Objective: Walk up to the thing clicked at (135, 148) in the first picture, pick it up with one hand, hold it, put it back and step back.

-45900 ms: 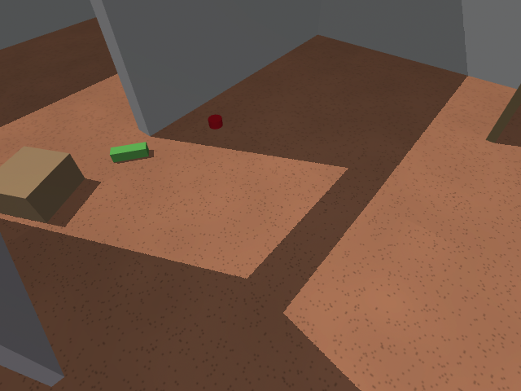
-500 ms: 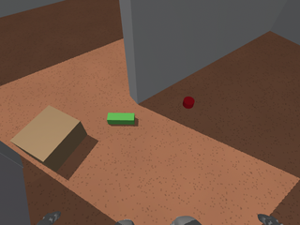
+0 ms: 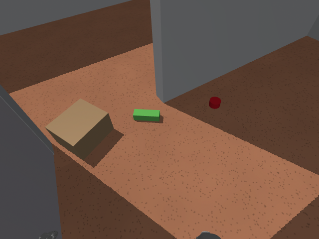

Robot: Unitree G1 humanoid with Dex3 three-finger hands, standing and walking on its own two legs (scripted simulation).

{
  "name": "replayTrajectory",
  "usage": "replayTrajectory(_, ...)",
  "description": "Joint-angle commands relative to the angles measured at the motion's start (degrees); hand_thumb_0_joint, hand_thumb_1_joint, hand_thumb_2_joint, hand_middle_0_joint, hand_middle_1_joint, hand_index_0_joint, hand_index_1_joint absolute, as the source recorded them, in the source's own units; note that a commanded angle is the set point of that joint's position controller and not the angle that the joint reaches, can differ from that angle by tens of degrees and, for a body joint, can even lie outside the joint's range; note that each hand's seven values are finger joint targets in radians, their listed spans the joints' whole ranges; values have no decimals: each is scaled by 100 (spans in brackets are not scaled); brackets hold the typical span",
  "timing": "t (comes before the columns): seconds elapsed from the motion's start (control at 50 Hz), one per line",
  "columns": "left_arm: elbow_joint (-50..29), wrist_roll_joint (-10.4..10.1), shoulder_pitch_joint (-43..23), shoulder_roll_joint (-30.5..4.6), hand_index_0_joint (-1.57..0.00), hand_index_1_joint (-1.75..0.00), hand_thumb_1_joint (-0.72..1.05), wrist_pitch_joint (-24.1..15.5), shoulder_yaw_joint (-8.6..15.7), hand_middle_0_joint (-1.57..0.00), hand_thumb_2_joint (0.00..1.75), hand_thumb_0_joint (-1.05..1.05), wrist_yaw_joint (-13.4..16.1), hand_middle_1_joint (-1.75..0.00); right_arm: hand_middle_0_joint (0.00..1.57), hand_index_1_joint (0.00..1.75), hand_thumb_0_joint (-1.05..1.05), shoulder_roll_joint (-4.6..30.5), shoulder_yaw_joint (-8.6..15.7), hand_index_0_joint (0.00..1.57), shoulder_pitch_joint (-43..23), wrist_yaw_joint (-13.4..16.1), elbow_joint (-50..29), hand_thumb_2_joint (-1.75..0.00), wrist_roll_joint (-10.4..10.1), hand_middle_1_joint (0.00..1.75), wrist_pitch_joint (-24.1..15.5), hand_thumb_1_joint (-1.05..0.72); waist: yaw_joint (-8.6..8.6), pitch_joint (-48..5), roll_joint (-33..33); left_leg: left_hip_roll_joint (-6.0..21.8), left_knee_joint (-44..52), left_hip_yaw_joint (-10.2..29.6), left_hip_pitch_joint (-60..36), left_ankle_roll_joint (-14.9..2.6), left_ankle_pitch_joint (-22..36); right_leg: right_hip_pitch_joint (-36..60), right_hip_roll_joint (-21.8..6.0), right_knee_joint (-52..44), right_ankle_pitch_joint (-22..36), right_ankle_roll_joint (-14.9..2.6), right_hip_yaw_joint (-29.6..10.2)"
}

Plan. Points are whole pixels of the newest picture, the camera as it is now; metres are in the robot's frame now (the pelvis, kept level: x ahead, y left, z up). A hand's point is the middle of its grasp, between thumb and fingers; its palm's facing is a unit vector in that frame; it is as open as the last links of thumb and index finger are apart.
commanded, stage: step back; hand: left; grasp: from above
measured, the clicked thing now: (146, 115) +1.09 +0.21 -0.72
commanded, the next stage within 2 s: stand in 0.90 s
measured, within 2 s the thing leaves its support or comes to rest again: neither
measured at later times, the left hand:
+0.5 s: hand out of the picture +0.04 +0.27 -0.13, palm faces +0.03 -0.92 -0.39, open 7.4 cm
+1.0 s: hand (73, 237) +0.15 +0.27 -0.13, palm faces -0.05 -0.93 -0.35, open 7.4 cm
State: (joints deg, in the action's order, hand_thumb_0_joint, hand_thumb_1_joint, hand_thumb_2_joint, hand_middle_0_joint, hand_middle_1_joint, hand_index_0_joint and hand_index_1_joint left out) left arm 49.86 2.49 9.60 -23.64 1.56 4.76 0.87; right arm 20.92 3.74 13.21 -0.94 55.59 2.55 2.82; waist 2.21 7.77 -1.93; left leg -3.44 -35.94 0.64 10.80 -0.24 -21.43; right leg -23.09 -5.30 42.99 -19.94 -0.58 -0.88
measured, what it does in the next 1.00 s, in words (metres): steps on the spot: right foot, then left foot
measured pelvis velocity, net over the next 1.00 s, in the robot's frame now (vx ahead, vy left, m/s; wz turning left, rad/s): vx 0.05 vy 0.02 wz -0.04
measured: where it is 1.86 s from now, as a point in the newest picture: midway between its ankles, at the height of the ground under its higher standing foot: outside the picture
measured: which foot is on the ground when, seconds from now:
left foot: down 0.00-0.28, up 0.30-0.54, down 0.56-1.00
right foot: up 0.00-0.20, down 0.22-1.00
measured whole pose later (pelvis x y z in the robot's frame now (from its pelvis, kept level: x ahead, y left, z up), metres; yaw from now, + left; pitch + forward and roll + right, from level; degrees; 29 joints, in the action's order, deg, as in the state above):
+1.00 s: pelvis +0.05 +0.02 +0.02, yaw -2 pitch -2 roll +0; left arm 61.5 0.4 6.0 -20.5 -1.1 0.4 -0.1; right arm 19.3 1.2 2.3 -0.7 61.6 0.5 -1.3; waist 0.5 4.3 0.5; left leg 2.6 -27.5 -2.8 12.6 0.8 -12.8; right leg -7.8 -1.2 26.4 -16.5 1.5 -0.9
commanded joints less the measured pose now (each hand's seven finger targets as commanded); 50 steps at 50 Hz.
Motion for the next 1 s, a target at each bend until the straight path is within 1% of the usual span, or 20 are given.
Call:
replayTrajectory(0.0, -268, -79, -574, -1419, -20, -30, 90, -172, 304, -20, 90, 0, 33, -30, 20, 30, 0, 2083, 412, 20, -547, 63, -646, -90, 10, 30, -300, -90, -350, 165, 1085, 2464, 2867, 3491, 1878, -1411, -3545, -309, 268, 1212, -1315, 18, -390)
replayTrajectory(0.04, -39, -182, -68, -1095, -20, -30, 90, -211, 236, -20, 90, 0, -94, -30, 20, 30, 0, 1420, 218, 20, -1021, 77, -683, -90, 92, 30, -379, -90, 10, 233, 851, 1485, 2288, 1744, 1330, -905, -1707, -117, 368, 875, -417, -30, -338)
replayTrajectory(0.06, 15, -155, 116, -999, -20, -30, 90, -225, 203, -20, 90, 0, -124, -30, 20, 30, 0, 1280, 193, 20, -928, 95, -666, -90, 51, 30, -422, -90, 21, 99, 930, 1297, 2173, 1423, 845, -758, -1245, -287, 396, 713, -205, -66, -155)
replayTrajectory(0.14, 84, -120, -127, -924, -20, -30, 90, -312, 176, -20, 90, 0, -178, -30, 20, 30, 0, 1504, 330, 20, -365, 36, -477, -90, 56, 30, -384, -90, -397, -180, 1273, 1380, 2043, 1377, 574, -824, -1556, 294, 557, -443, -623, 57, 263)
replayTrajectory(0.2, 342, -65, 439, -812, -20, -30, 90, -457, 173, -20, 90, 0, -94, -30, 20, 30, 0, 1374, 292, 20, -481, 14, -515, -90, -25, 30, -272, -90, -48, -424, 1140, 1222, 1080, 866, 744, -741, -1034, 1435, 737, -2016, 82, -98, 456)
replayTrajectory(0.22, 478, -18, 740, -941, -20, -30, 90, -498, 222, -20, 90, 0, -47, -30, 20, 30, 0, 1149, 231, 20, -432, 25, -553, -90, -69, 30, -257, -90, 60, -597, 668, 1009, 396, 684, 1117, -587, -863, 2087, 607, -2138, 221, -139, 51)
replayTrajectory(0.26, 456, 48, 871, -1712, -20, -30, 90, -547, 419, -20, 90, 0, 11, -30, 20, 30, 0, 809, 124, 20, -599, 65, -735, -90, -91, 30, -284, -90, 265, -449, -834, 87, -1557, 226, 2626, -144, -1247, 2147, -1341, -3206, -1998, -934, -3128)
replayTrajectory(0.28, 267, 45, 520, -1838, -20, -30, 90, -546, 438, -20, 90, 0, -9, -30, 20, 30, 0, 1203, 250, 20, -467, 101, -632, -90, -58, 30, -290, -90, 144, -61, -468, 359, -1902, 697, 2258, -101, -1241, 1265, -1814, -3299, -2516, -1336, -3549)
replayTrajectory(0.3, 176, 10, 279, -1722, -20, -30, 90, -555, 411, -20, 90, 0, -16, -30, 20, 30, 0, 1333, 297, 20, -278, 92, -554, -90, -65, 30, -338, -90, 6, 146, -416, 545, -1894, 783, 2104, -101, -1067, 987, -1781, -3147, -2105, -1482, -3329)
replayTrajectory(0.36, 209, -47, 353, -1280, -20, -30, 90, -628, 294, -20, 90, 0, -4, -30, 20, 30, 0, 1116, 239, 20, -304, 31, -461, -90, -105, 30, -425, -90, -45, -217, -324, 609, -1472, 645, 1999, -55, -472, 1486, -1092, -2761, -92, -1102, -1836)
replayTrajectory(0.46, 86, -94, 57, -1191, -20, -30, 90, -554, 161, -20, 90, 0, -35, -30, 20, 30, 0, 919, 189, 20, -259, 17, -351, -90, -95, 30, -437, -90, -118, -627, -719, 455, -80, -180, 610, 66, 124, 827, -679, -2081, 1564, -808, -688)
replayTrajectory(0.52, 49, -176, 28, -997, -20, -30, 90, -423, 37, -20, 90, 0, -35, -30, 20, 30, 0, 932, 220, 20, -64, 113, -171, -90, -89, 30, -492, -90, -298, -978, -431, 371, 1074, -283, -496, -37, 1576, 583, -346, -965, 2451, -475, -243)
replayTrajectory(0.56, 46, -274, 180, -619, -20, -30, 90, -349, -108, -20, 90, 0, -35, -30, 20, 30, 0, 1361, 285, 20, -206, 189, -224, -90, -33, 30, -545, -90, -209, -1239, 675, 1712, 1462, 1469, -742, -492, 1798, 3, 357, -254, 835, -73, -18)
replayTrajectory(0.58, 203, -296, 286, -764, -20, -30, 90, -246, -64, -20, 90, 0, 5, -30, 20, 30, 0, 1665, 273, 20, -568, 189, -324, -90, -73, 30, -527, -90, -102, -1142, 971, 2301, 1763, 1985, 215, -1035, 695, 517, 460, -84, -796, -51, 57)
replayTrajectory(0.6, 330, -257, 342, -960, -20, -30, 90, -212, -24, -20, 90, 0, 3, -30, 20, 30, 0, 1721, 294, 20, -891, 170, -330, -90, -95, 30, -494, -90, -64, -903, 957, 2316, 1845, 1888, 911, -1199, 79, 1036, 318, 6, -954, -58, -25)
replayTrajectory(0.66, 532, -189, 399, -889, -20, -30, 90, -301, -37, -20, 90, 0, -30, -30, 20, 30, 0, 1348, 147, 20, -1139, 159, -283, -90, -85, 30, -462, -90, 68, -788, 936, 1527, 1314, 879, 713, -488, 821, 1217, 253, -1300, 429, -152, -127)
replayTrajectory(0.72, 645, -193, 293, -1023, -20, -30, 90, -357, 0, -20, 90, 0, 4, -30, 20, 30, 0, 1076, 45, 20, -1201, 143, -190, -90, -162, 30, -463, -90, -23, -886, 743, 1187, 946, 515, 711, -219, 1020, 1369, 14, -1647, 1200, -217, -582)
replayTrajectory(0.76, 578, -180, -162, -1041, -20, -30, 90, -363, -46, -20, 90, 0, -26, -30, 20, 30, 0, 1051, 41, 20, -1104, 145, -47, -90, -157, 30, -470, -90, -196, -834, 482, 1147, 1215, 462, 326, -170, 805, 1082, -45, -1658, 1216, -224, -601)
replayTrajectory(0.9, 836, -248, -302, -865, -20, -30, 90, -423, -194, -20, 90, 0, -35, -30, 20, 30, 0, 1139, -5, 20, -1007, 121, 278, -90, -226, 30, -543, -90, -267, -1490, 297, 1222, 1093, 320, -631, -202, 3185, 1659, -145, -1835, 2681, -58, -393)
replayTrajectory(0.98, 934, -230, -463, -886, -20, -30, 90, -407, -231, -20, 90, 0, -16, -30, 20, 30, 0, 1074, -35, 20, -1244, 108, 352, -90, -247, 30, -502, -90, -238, -1302, 177, 1179, 1241, 264, -715, -159, 2887, 1627, -178, -2189, 2508, -4, -376)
